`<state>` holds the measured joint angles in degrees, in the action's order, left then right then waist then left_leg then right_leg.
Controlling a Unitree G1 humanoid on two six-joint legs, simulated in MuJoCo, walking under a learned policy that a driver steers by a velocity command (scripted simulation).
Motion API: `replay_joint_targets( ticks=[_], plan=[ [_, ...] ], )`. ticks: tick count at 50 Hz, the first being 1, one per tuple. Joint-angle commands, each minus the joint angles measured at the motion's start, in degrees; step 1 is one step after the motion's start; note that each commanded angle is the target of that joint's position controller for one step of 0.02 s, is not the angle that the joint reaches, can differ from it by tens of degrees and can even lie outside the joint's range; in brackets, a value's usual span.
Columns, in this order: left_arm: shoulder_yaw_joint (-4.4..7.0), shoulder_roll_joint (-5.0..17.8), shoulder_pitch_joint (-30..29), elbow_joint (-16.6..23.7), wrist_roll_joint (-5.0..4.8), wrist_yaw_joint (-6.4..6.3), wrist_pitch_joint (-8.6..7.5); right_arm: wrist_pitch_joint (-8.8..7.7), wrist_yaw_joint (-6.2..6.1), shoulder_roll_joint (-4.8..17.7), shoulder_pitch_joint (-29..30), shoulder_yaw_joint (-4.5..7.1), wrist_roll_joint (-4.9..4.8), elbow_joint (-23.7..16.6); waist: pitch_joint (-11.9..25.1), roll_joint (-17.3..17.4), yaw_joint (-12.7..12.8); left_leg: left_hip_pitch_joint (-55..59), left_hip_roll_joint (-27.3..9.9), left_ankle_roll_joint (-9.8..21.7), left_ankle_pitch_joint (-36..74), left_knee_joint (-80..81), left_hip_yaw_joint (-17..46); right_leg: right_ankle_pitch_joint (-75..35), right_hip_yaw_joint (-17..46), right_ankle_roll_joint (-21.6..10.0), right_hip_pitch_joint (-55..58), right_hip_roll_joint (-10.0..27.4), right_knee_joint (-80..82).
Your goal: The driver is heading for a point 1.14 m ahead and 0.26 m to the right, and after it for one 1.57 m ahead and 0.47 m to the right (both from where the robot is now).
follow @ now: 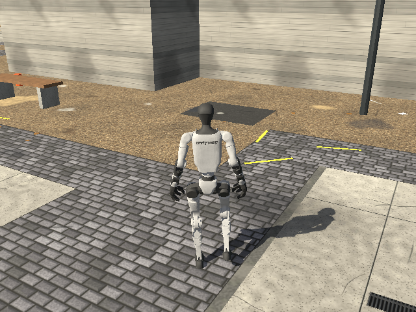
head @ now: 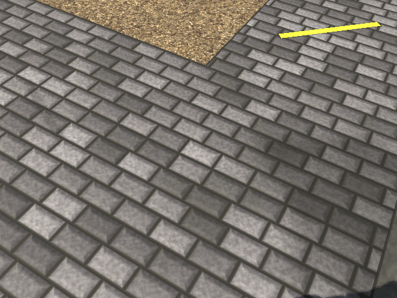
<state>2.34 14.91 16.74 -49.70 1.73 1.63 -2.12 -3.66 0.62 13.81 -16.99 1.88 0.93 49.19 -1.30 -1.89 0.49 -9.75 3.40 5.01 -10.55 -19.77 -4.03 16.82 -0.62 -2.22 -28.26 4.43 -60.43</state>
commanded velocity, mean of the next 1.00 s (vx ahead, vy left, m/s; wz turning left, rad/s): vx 0.50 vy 0.00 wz -0.31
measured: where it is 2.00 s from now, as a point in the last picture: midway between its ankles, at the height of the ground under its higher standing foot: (277, 180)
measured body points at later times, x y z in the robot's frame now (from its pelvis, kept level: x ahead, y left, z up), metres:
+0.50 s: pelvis +0.27 -0.07 -0.01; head +0.29 -0.09 +0.44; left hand +0.41 +0.18 -0.13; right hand +0.29 -0.34 -0.14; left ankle +0.24 +0.09 -0.66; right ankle +0.29 -0.12 -0.75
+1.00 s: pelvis +0.56 -0.10 -0.01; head +0.59 -0.10 +0.44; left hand +0.68 +0.14 -0.15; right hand +0.58 -0.39 -0.12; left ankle +0.64 -0.05 -0.75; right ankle +0.40 -0.16 -0.66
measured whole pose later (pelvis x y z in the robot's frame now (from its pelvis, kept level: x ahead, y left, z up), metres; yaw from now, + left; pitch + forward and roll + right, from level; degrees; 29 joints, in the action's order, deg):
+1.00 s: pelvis +0.56 -0.10 -0.01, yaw -22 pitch +0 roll +0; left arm 2.8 15.7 20.2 -51.3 1.4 0.4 -3.2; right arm -3.6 0.6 14.6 -11.1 2.2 1.5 46.3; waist -2.6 -1.7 1.6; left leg -18.1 2.4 4.0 -10.0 -27.9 -3.6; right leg 20.7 3.0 -4.9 -17.5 -3.7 -64.0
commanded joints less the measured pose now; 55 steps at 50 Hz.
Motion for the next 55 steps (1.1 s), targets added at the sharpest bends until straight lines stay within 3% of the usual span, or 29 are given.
replay_joint_targets(
  ticks=[1,5,11,14,15,16,17,18,19,20,21,22,23,25,27,31,38,41,42,43,44,45,46,47,48,49,51,53,55],
  plan=[
    [0.79,2.72,1.4,2.06,0.14,0.68,0.54,-1.7,-0.25,6.91,-1.66,1.76,-0.25,-1.34,-1.31,5.61,0.78,2.85,-15.36,7.41,11.41,13.41,11.14,-5.63,1.03,0.99,-7.27,1.85,1.4],
    [0.56,2.09,-6.67,4.36,-0.33,0.86,0.51,-2.04,-0.35,6.3,-4.42,1.56,0.11,0.59,-3.7,5.16,-1.06,4.86,-14.78,5.9,13.93,14.47,4.85,-13.39,2.38,1.16,-10.67,0.51,10.33],
    [-0.22,1.54,-15.7,8.06,0.11,1.53,0.13,-2.13,-1.39,7.04,-7.89,1.46,0.3,3.32,-5.32,4.98,-3.23,12.01,-16.63,3.91,22.84,12.18,-1.42,-16.0,-2.91,-1.79,-8.12,-1.24,23.32],
    [0.27,2.49,-13.82,8.38,0.29,1.35,0.09,-1.53,-1.99,8.88,-7.36,1.77,0.59,4.0,-2.83,6.26,-1.6,17.0,-17.45,2.42,44.69,2.74,-4.34,-8.36,-6.57,-4.96,-2.74,-5.09,26.01],
    [0.72,3.25,-10.19,7.56,0.42,1.09,0.02,-1.12,-2.14,9.74,-7.03,1.97,0.78,4.1,-0.24,6.96,0.04,17.78,-17.44,1.98,52.9,-4.14,-5.37,-5.2,-7.72,-6.32,1.66,-7.29,26.44],
    [1.45,4.35,-3.61,5.67,0.62,0.84,-0.3,-0.54,-2.24,10.39,-6.85,2.12,0.8,4.0,3.7,6.71,2.71,16.48,-16.89,1.35,54.45,-14.33,-6.59,-4.43,-8.05,-7.78,9.3,-9.5,28.93],
    [2.8,7.11,5.83,2.92,1.34,0.29,-0.64,-0.33,-2.32,10.4,-6.29,2.0,0.6,3.1,8.9,4.61,6.92,7.71,-15.6,-0.04,44.66,-28.28,-7.43,-4.96,-3.21,-10.39,23.4,-7.59,31.69],
    [5.16,14.84,11.39,2.87,1.79,-0.65,-0.41,-0.89,-1.43,5.53,-8.55,0.79,-0.91,-0.61,16.99,-7.25,7.02,-14.12,-8.7,-3.12,15.0,-51.65,-8.54,-3.01,22.7,-18.59,43.21,9.5,32.51],
    [5.25,15.23,9.5,3.14,-0.7,-0.52,0.19,-1.42,-0.96,7.38,-5.19,1.48,-0.14,-2.18,20.51,-7.55,5.8,-26.52,-0.03,-4.1,-19.17,-62.4,1.81,-8.42,44.9,-22.56,47.24,16.32,42.28],
    [5.15,14.39,6.36,2.81,-1.59,-0.76,0.57,-1.8,-0.62,7.69,0.05,1.47,0.34,-3.68,12.28,-2.27,5.12,-31.85,-4.51,-3.5,-14.1,-62.39,7.02,-8.22,35.34,-20.63,41.73,13.92,42.78],
    [4.34,11.01,3.34,2.96,-1.54,-1.02,0.62,-2.42,-0.43,6.99,1.22,1.04,-0.02,-4.18,5.79,0.81,3.33,-31.2,-7.0,-3.39,-9.38,-57.51,6.42,-11.17,28.67,-18.32,33.29,12.2,44.15],
    [3.68,8.68,1.1,3.05,-1.49,-1.16,0.55,-2.26,-0.47,6.61,1.08,1.1,0.2,-3.9,1.6,2.81,0.94,-28.17,-8.65,-3.67,-8.04,-52.25,6.24,-15.6,23.82,-15.78,26.15,9.1,45.59],
    [3.22,7.28,-0.59,3.04,-1.85,-1.35,0.34,-1.23,-0.52,6.35,0.35,1.03,1.18,-4.02,0.09,2.22,-1.13,-24.61,-9.58,-4.57,-7.74,-48.78,6.31,-18.73,20.03,-14.32,20.92,6.35,46.76],
    [3.06,7.11,-0.73,3.33,-1.84,-1.17,-0.66,0.82,-0.18,5.44,-1.05,0.87,2.09,-3.86,1.29,0.95,-2.33,-21.14,-9.52,-5.98,-7.07,-45.59,5.39,-22.83,16.71,-14.14,17.54,3.76,47.69],
    [3.49,8.67,0.78,2.97,-1.85,-1.08,-1.22,1.67,0.08,5.01,1.1,0.84,2.0,-5.0,0.92,0.45,-2.24,-22.5,-9.53,-7.22,-4.08,-41.41,4.49,-22.77,15.4,-14.14,16.37,2.36,48.9],
    [3.35,8.24,5.22,1.92,-1.88,-1.1,-1.38,1.73,0.37,4.84,10.05,0.68,1.66,-7.83,-1.28,-0.9,0.99,-27.48,-9.74,-8.23,5.71,-29.5,3.68,-22.29,14.61,-11.74,19.8,1.24,50.36],
    [2.74,8.27,11.08,-0.25,-0.93,-2.01,-1.74,0.66,1.16,4.83,20.12,0.04,0.86,-11.14,-2.08,-1.51,5.1,-27.31,-6.83,-5.24,10.54,-15.68,2.42,-30.8,14.75,-9.77,30.62,3.84,47.31],
    [2.79,9.57,8.65,-0.27,-0.59,-2.64,-1.94,0.1,0.95,6.41,15.7,0.6,0.75,-10.46,-1.87,-2.37,1.79,-19.06,-4.7,-2.34,4.87,-11.01,2.5,-39.97,14.59,-7.86,31.6,5.5,43.46],
    [2.86,10.14,7.76,-0.3,-0.47,-2.66,-2.06,-0.12,0.5,7.43,11.01,1.13,0.67,-8.96,0.19,-2.5,-0.29,-12.6,-2.76,-1.32,2.14,-9.97,1.74,-47.88,13.74,-7.02,31.32,4.85,38.66],
    [2.76,10.17,7.06,-0.47,-0.44,-2.42,-2.1,-0.57,-0.16,8.36,2.89,1.74,0.72,-6.35,4.38,-0.57,-4.12,-2.71,-1.6,0.03,3.04,-6.5,1.04,-50.65,11.45,-6.02,29.96,2.41,28.95],
    [2.11,8.4,7.14,0.42,-0.75,-2.15,-2.4,-1.11,-1.02,11.17,-6.08,2.58,1.7,-4.73,10.79,2.78,-7.75,10.99,-9.41,2.6,-0.61,-5.66,9.04,-39.3,9.54,-5.09,21.94,-0.17,15.3],
    [1.14,3.47,13.59,1.49,-2.87,-1.79,-2.49,-0.91,-1.27,17.69,-11.19,4.29,2.76,-4.34,18.0,15.18,-6.06,26.02,-24.82,9.82,-6.85,-2.3,35.16,-8.89,3.97,-2.19,4.16,-10.03,-5.88],
    [1.68,6.84,13.44,0.56,-1.24,-1.96,-2.35,-0.07,-0.52,14.75,-8.28,3.89,0.97,-3.64,16.24,13.4,-4.48,23.3,-26.91,11.4,-7.51,3.97,46.92,11.73,6.75,-2.84,-3.54,-11.17,-12.01],
    [1.89,7.46,9.23,0.87,-0.5,-1.85,-2.05,0.16,-0.24,10.74,-2.66,3.0,0.13,-4.59,7.01,7.17,-2.59,15.08,-24.97,10.66,-10.65,4.22,38.12,7.44,7.67,-3.07,-5.87,-7.43,-13.45],
    [1.47,6.59,5.44,1.55,-0.28,-1.38,-2.13,-0.06,0.04,7.52,0.65,2.21,0.15,-4.89,2.72,3.29,-2.21,8.57,-22.09,9.41,-7.38,5.94,30.85,3.78,7.23,-2.96,-5.36,-5.24,-10.53],
    [1.36,5.78,3.96,1.94,-0.22,-1.01,-1.83,-0.32,-0.07,6.21,1.77,1.72,0.37,-4.47,0.51,4.15,-1.09,4.89,-19.25,7.68,-3.55,7.51,25.28,2.27,6.3,-2.81,-4.29,-3.48,-7.38],
    [1.0,4.69,4.94,1.38,0.7,-0.33,-0.64,-1.09,-0.2,5.43,0.87,1.28,0.11,-2.79,0.12,6.78,0.52,1.19,-16.05,6.3,5.36,9.23,18.76,0.71,4.72,-1.6,-0.95,-2.21,-4.13],
    [0.73,3.96,3.96,1.55,0.73,0.07,-0.08,-1.91,0.02,6.29,-1.49,1.56,-0.39,-1.24,0.33,6.5,0.87,1.5,-15.41,7.03,11.02,10.46,15.83,-1.09,3.19,-0.63,-2.19,-1.46,-2.27],
    [0.42,3.59,-0.64,2.93,0.67,0.32,0.12,-2.09,0.08,6.97,-3.04,1.78,-0.57,-0.05,-1.15,5.97,0.38,2.32,-14.84,7.45,11.63,12.6,13.55,-4.84,1.75,0.46,-6.2,0.09,1.39]
  ],
)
